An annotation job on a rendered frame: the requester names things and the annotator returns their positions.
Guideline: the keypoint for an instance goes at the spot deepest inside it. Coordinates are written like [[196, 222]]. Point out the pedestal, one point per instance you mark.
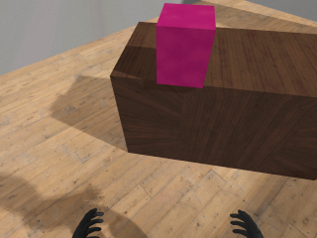
[[257, 110]]

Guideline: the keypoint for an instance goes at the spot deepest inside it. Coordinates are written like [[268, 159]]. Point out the right robot hand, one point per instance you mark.
[[252, 230]]

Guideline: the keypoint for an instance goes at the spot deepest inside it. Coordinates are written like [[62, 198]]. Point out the carton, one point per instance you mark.
[[184, 39]]

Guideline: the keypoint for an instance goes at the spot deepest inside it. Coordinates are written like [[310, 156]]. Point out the left robot hand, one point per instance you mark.
[[82, 230]]

